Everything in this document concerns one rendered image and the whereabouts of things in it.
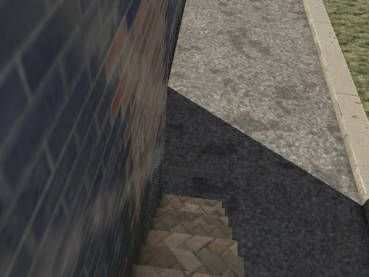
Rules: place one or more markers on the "stairs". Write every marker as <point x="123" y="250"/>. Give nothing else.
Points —
<point x="189" y="237"/>

